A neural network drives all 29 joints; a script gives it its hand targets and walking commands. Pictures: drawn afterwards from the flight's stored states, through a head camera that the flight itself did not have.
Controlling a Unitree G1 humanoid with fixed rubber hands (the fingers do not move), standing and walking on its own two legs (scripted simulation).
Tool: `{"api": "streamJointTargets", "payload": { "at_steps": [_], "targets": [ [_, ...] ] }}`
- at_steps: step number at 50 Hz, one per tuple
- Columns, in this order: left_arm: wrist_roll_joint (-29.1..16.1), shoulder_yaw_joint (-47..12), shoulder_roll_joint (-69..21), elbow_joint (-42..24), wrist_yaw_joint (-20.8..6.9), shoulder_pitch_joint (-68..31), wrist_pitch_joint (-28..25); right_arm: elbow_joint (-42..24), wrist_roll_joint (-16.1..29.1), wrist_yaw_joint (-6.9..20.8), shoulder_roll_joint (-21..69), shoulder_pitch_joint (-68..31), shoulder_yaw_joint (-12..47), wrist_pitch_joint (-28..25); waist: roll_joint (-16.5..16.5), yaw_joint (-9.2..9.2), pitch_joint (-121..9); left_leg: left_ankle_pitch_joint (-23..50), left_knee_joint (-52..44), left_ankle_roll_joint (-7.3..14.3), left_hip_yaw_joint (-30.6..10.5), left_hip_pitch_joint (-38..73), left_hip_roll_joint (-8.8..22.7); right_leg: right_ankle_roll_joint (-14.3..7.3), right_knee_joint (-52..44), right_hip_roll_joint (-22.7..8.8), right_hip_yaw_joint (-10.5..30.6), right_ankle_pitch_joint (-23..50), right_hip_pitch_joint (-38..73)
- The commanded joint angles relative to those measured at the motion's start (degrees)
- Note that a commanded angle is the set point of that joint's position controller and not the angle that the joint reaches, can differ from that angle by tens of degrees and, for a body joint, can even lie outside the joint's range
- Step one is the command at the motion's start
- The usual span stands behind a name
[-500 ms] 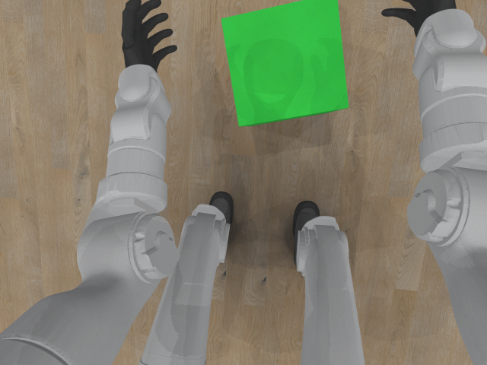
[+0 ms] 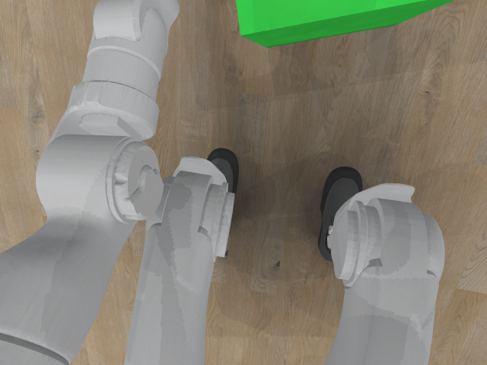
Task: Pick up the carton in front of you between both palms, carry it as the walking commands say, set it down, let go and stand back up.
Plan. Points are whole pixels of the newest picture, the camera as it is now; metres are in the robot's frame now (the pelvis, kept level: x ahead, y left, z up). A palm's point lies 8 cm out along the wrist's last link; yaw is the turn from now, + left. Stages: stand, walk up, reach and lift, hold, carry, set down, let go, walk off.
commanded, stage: reach and lift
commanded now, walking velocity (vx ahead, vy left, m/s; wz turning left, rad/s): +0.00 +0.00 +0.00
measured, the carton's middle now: out of the picture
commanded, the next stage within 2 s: none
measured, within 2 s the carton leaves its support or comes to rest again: leaves its support in 0.94 s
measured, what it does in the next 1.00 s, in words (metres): stands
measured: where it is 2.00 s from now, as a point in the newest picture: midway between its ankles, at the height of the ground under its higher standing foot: (273, 217)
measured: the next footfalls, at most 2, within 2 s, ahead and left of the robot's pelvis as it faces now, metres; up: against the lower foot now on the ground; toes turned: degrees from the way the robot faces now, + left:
none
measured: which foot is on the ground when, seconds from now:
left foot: down 0.00-1.00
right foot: down 0.00-1.00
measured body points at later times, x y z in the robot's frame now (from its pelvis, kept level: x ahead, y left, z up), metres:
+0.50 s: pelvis +0.00 +0.00 -0.02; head +0.39 -0.04 +0.20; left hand +0.56 +0.14 -0.20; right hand +0.60 -0.20 -0.21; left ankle +0.13 +0.14 -0.36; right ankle +0.11 -0.12 -0.36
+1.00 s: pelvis +0.02 +0.00 -0.02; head +0.38 -0.06 +0.23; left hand +0.57 +0.12 -0.18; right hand +0.58 -0.19 -0.19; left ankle +0.13 +0.14 -0.36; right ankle +0.11 -0.12 -0.36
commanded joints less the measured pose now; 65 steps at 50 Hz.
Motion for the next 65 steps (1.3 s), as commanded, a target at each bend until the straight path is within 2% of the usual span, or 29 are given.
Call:
{"api": "streamJointTargets", "payload": {
  "at_steps": [1,5,10,16,21,26,28,30,31,32,35,38,42,45,49,52,54,55,57,60,62,65],
  "targets": [
    [-0.19,-0.75,7.74,-4.53,-0.07,-14.47,-2.49,-6.26,1.01,-0.46,-6.42,-19.33,-0.38,-2.42,-8.74,0.86,-69.65,17.85,-3.08,2.01,7.6,33.55,1.7,-0.04,-8.35,-2.55,-2.86,15.09,34.91],
    [-2.45,-2.84,8.61,-5.35,0.48,-15.16,-3.74,-7.28,3.0,-1.47,-6.98,-20.44,1.24,-3.6,-9.1,0.78,-73.35,22.86,-0.41,2.32,7.68,34.26,1.38,0.08,-5.24,-2.49,-2.55,21.27,39.39],
    [-4.85,-5.18,6.63,-3.74,0.5,-8.84,-4.66,-7.6,4.05,-2.24,-3.99,-16.63,3.29,-4.17,-10.41,0.4,-76.6,26.94,0.98,2.18,8.04,33.76,0.69,0.29,-3.41,-2.23,-2.74,27.47,43.59],
    [-3.65,-4.02,5.73,-3.36,0.46,-8.84,-4.41,-5.38,2.37,-1.87,-2.06,-13.66,1.88,-3.4,-9.33,-0.17,-69.47,21.56,-0.42,1.83,7.73,30.7,0.34,0.11,-4.99,-2.3,-2.95,19.72,37.32],
    [-1.8,-2.1,5.59,-2.59,0.45,-10.52,-4.09,-5.41,1.45,-1.62,-1.68,-15.03,1.06,-3.16,-9.08,0.25,-66.45,18.86,-1.01,1.91,7.61,31.51,0.37,0.15,-5.92,-2.38,-3.13,15.25,34.45],
    [-1.65,-3.51,0.29,-2.8,-0.16,-13.79,-3.8,-5.97,2.59,-0.43,5.51,-17.63,3.58,-2.68,-9.74,0.74,-65.14,17.67,-1.48,2.34,7.73,32.28,-0.33,0.13,-6.35,-1.89,-3.32,14.18,35.39],
    [0.01,-2.96,-6.06,-2.53,-1.32,-15.5,-3.2,-6.65,2.16,1.1,12.94,-19.3,3.79,-2.08,-9.85,1.31,-64.17,17.5,-1.39,2.62,7.82,32.72,-1.12,0.17,-6.23,-1.22,-3.41,14.04,35.23],
    [4.14,-0.18,-13.39,-2.01,-2.95,-16.42,-2.07,-7.17,0.49,3.61,21.89,-20.5,3.22,-1.23,-10.27,2.77,-62.6,17.36,-0.82,2.74,8.07,34.2,-1.8,0.42,-5.65,-0.31,-3.66,13.72,33.77],
    [4.83,-3.04,-25.01,-4.01,-5.7,-21.14,-1.16,-8.48,-0.03,6.25,34.6,-22.75,5.21,-0.57,-10.72,2.5,-61.69,17.1,-0.63,3.2,7.96,33.27,-2.49,0.03,-5.78,0.46,-3.81,14.06,33.86],
    [5.16,-4.22,-33.22,-4.75,-8.47,-24.26,-0.33,-7.86,-1.25,8.58,42.96,-22.13,5.2,0.19,-11.02,1.41,-59.69,16.17,-0.25,3.18,8.16,31.29,-2.99,-0.28,-5.58,1.02,-3.9,14.41,33.04],
    [5.83,-5.85,-44.94,-6.76,-14.01,-25.94,2.05,-9.71,-2.76,12.7,55.46,-17.58,2.38,1.79,-8.68,-0.37,-56.88,15.78,0.82,3.7,8.67,27.78,-3.61,-0.88,-5.37,2.05,-4.91,15.47,29.35],
    [5.0,-7.68,-50.25,-7.86,-15.97,-25.43,3.27,-12.28,-3.04,13.92,60.72,-14.8,1.28,2.59,-6.82,-1.73,-58.11,17.45,1.31,4.17,8.41,26.09,-3.91,-1.19,-5.05,2.52,-5.57,17.39,27.44],
    [1.22,-11.95,-53.89,-10.77,-16.34,-26.97,3.43,-17.19,-1.45,13.16,64.18,-15.12,3.52,2.92,-6.94,-3.08,-65.62,20.44,2.0,4.02,8.66,25.07,-4.32,-1.43,-4.55,2.7,-5.52,22.8,32.86],
    [-2.75,-17.11,-56.95,-15.58,-15.94,-29.79,3.57,-23.63,0.57,11.97,68.27,-17.18,6.85,3.16,-8.4,-3.75,-78.93,25.23,2.0,3.6,9.24,27.0,-4.57,-1.29,-4.33,2.92,-5.64,30.77,42.42],
    [-5.82,-23.31,-59.74,-23.42,-14.52,-32.5,4.49,-35.17,3.91,9.82,73.17,-20.64,11.02,3.94,-10.41,-3.38,-102.63,30.52,-0.11,2.95,10.08,30.63,-5.18,-0.64,-4.59,3.54,-6.14,42.32,58.47],
    [-5.73,-27.48,-61.56,-29.22,-13.7,-33.31,5.81,-40.73,4.22,8.09,77.11,-20.84,12.88,5.54,-11.66,-2.71,-114.7,30.93,-2.59,2.63,10.58,33.19,-5.67,0.24,-6.37,4.45,-6.98,44.2,64.82],
    [-4.83,-28.72,-61.65,-31.86,-13.59,-33.43,6.78,-39.51,3.34,7.67,79.71,-17.7,12.46,7.06,-11.7,-2.34,-113.5,28.57,-4.97,2.8,10.55,34.02,-5.92,0.6,-9.01,5.04,-7.72,39.85,62.96],
    [-3.75,-28.27,-61.94,-31.05,-13.78,-32.18,7.38,-37.29,2.13,7.8,80.89,-15.29,11.32,7.75,-11.29,-2.23,-109.33,26.49,-6.38,2.87,10.45,33.46,-6.01,0.67,-10.76,5.32,-8.08,35.94,59.57],
    [-0.78,-25.61,-63.1,-27.56,-14.53,-28.75,8.37,-32.2,-1.17,8.52,82.7,-10.97,8.02,8.72,-10.64,-2.21,-99.17,20.84,-9.32,3.01,10.16,31.83,-6.02,0.83,-14.51,5.82,-8.71,26.63,51.23],
    [5.87,-18.08,-63.45,-20.75,-15.69,-25.65,9.86,-23.35,-7.2,10.25,83.31,-7.36,0.42,9.86,-9.56,-1.64,-84.51,10.99,-13.92,3.48,9.53,29.52,-5.98,0.4,-19.63,6.28,-9.25,12.44,37.8],
    [9.19,-14.08,-63.34,-18.09,-16.16,-24.33,10.72,-20.21,-10.24,11.16,82.78,-6.81,-3.74,10.38,-8.83,-1.26,-80.8,7.67,-16.68,3.69,9.24,30.02,-5.95,0.0,-22.24,6.37,-9.43,7.54,34.64],
    [11.79,-11.66,-63.7,-16.87,-16.92,-23.92,11.29,-18.13,-12.88,11.96,82.66,-6.8,-7.82,10.74,-7.69,-1.3,-80.68,6.11,-20.06,3.71,8.81,32.04,-5.79,-0.37,-25.07,6.47,-9.51,5.47,34.61]
  ]
}}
